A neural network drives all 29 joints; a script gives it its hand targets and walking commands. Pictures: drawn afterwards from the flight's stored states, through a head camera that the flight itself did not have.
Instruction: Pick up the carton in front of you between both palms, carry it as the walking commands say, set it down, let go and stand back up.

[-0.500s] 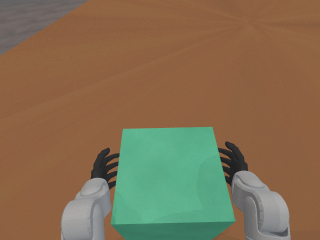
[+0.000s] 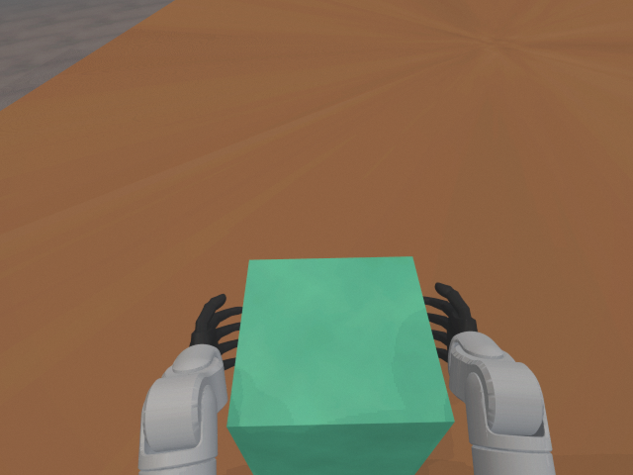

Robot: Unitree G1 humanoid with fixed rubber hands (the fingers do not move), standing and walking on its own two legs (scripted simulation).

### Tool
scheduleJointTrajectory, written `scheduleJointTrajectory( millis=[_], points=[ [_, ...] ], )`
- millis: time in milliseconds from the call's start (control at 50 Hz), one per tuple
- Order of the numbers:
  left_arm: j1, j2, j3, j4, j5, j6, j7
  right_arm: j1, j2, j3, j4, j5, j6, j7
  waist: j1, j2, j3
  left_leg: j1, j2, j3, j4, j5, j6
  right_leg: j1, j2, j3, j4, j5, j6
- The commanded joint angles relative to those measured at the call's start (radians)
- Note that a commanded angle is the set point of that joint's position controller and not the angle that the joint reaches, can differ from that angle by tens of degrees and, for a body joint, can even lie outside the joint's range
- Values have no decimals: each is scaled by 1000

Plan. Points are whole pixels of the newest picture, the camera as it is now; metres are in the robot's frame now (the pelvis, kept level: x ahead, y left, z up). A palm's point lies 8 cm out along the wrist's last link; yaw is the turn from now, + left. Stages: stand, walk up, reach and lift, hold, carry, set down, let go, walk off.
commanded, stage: carry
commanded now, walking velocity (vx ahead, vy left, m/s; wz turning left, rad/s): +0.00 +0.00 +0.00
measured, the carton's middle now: (332, 375) +0.25 +0.00 -0.01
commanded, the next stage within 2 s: hold in 0.52 s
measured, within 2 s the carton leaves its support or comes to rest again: neither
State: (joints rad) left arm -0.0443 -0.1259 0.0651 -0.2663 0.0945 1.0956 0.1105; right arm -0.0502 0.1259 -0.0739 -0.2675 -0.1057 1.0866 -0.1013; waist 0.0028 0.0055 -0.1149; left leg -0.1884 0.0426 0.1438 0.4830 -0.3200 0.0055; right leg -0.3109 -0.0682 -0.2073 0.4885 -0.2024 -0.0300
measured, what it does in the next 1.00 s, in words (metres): stands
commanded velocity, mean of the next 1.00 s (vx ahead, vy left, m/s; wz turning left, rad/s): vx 0.00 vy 0.00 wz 0.00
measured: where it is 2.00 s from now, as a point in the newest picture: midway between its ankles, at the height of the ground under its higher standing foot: outside the picture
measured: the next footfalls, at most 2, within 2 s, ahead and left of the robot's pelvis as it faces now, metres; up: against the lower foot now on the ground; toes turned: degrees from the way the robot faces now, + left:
none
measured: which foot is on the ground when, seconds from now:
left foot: down 0.00-1.00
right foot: down 0.00-1.00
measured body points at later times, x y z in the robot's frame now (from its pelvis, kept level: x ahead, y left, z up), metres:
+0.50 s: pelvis -0.01 +0.00 +0.00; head -0.02 +0.00 +0.45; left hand +0.29 +0.15 +0.02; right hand +0.30 -0.15 +0.02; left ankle -0.04 +0.11 -0.74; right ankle +0.04 -0.10 -0.74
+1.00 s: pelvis -0.04 +0.00 +0.01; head -0.07 -0.01 +0.45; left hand +0.26 +0.17 +0.04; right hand +0.28 -0.13 +0.04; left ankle -0.04 +0.11 -0.74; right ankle +0.03 -0.11 -0.74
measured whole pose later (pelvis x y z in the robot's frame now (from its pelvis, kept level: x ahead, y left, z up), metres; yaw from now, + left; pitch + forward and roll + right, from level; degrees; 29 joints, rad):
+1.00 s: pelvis -0.04 +0.00 +0.01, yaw +3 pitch -9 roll +0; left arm -0.30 -0.16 0.26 0.30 0.28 0.70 0.00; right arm -0.30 0.16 -0.25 0.26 -0.30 0.73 -0.01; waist 0.00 0.04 0.06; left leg -0.02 -0.01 0.00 0.41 -0.24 0.02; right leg -0.09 -0.02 -0.06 0.36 -0.12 -0.01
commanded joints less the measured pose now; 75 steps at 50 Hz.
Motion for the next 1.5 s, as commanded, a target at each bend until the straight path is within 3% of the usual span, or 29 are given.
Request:
scheduleJointTrajectory(
  millis=[0, 340, 420, 500, 520, 540, 560, 580, 620, 660, 800, 980, 1080, 1200, 1280, 1340, 1400, 1480],
  points=[
    [-424, -607, -511, -60, -188, -71, -112, -399, 614, 513, -38, 180, -62, 97, 1, -8, -137, -53, 110, -100, -99, 127, 20, 131, -110, 135, -71, 134, 6],
    [-643, -775, -389, 392, -85, -419, -276, -617, 779, 397, 405, 84, -401, 262, -1, -7, -191, -45, 109, -105, -81, 137, 19, 151, -110, 132, -62, 157, 1],
    [-689, -841, -418, 417, -94, -471, -303, -658, 847, 425, 438, 91, -449, 291, -2, -8, -222, -31, 109, -105, -64, 177, 18, 163, -111, 128, -46, 192, 2],
    [-688, -887, -455, 381, -109, -457, -312, -650, 894, 459, 407, 105, -435, 301, -3, -7, -245, -16, 110, -102, -46, 230, 17, 169, -113, 124, -29, 233, 4],
    [-572, -899, -403, 385, -96, -449, -318, -511, 915, 430, 391, 93, -420, 305, -18, 54, -207, -14, -113, -248, -106, 477, 27, 456, 132, 286, -53, 487, -10],
    [-598, -883, -415, 356, -88, -457, -310, -540, 901, 444, 347, 95, -426, 297, 0, 35, -256, -32, -106, -263, -107, 557, 24, 543, 126, 311, -44, 595, -2],
    [-584, -878, -417, 337, -85, -454, -311, -533, 894, 434, 326, 84, -423, 290, -10, -2, -266, -6, -110, -269, -122, 529, 23, 562, 129, 313, -61, 586, 7],
    [-579, -871, -406, 346, -72, -449, -304, -556, 892, 448, 318, 98, -417, 292, 8, 37, -222, 35, -107, -270, -143, 479, 20, 516, 129, 302, -70, 544, 17],
    [-565, -872, -376, 389, -57, -443, -299, -558, 875, 432, 339, 89, -407, 288, 1, 11, -171, 53, -108, -273, -148, 517, 15, 508, 142, 301, -96, 522, 20],
    [-574, -850, -339, 421, -40, -438, -298, -580, 871, 417, 366, 81, -401, 290, 18, 9, -145, 68, -114, -262, -173, 395, 18, 486, 146, 290, -114, 414, 30],
    [-690, -882, -335, 457, -56, -435, -323, -612, 898, 350, 447, 48, -397, 298, -21, 12, -85, 27, -107, -266, -183, 299, 19, 485, 149, 287, -127, 283, 17],
    [-790, -915, -280, 536, -34, -441, -341, -732, 936, 317, 511, 38, -392, 326, -9, 21, -35, -80, -89, -265, -206, 89, 37, 499, 144, 273, -113, 128, 14],
    [-1007, -906, -138, 709, 47, -495, -356, -965, 944, 186, 680, -25, -430, 341, -8, 23, 30, -187, -82, -250, -179, -164, 65, 445, 137, 264, -69, -89, 17],
    [-1139, -773, 117, 920, 199, -578, -339, -1082, 860, -75, 888, -163, -500, 300, -12, -4, 85, -219, -113, -221, -62, -186, 69, 315, 133, 279, -36, -218, 21],
    [-1082, -641, 245, 974, 292, -644, -322, -1010, 743, -213, 940, -260, -572, 257, -10, -20, 75, -303, -135, -203, 31, -81, 63, 199, 148, 281, 26, -120, 21],
    [-1060, -595, 254, 967, 304, -720, -319, -977, 686, -244, 914, -296, -659, 230, -32, -21, 7, -385, -152, -191, 92, -3, 54, 111, 161, 273, 92, 7, 26],
    [-1069, -632, 175, 949, 265, -821, -332, -978, 725, -176, 882, -272, -773, 218, -43, -6, -136, -466, -172, -185, 163, 73, 35, 70, 168, 273, 174, 141, 31],
    [-1118, -720, -7, 936, 169, -952, -344, -1055, 828, 8, 836, -179, -909, 222, -32, 4, -406, -590, -184, -201, 275, 167, 19, 31, 176, 273, 318, 288, 35]
  ],
)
